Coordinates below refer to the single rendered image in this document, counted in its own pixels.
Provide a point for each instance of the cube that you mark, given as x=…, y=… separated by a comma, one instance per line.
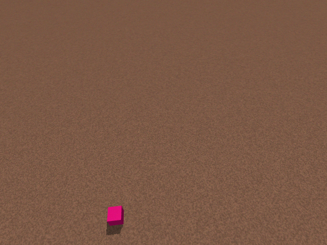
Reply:
x=115, y=215

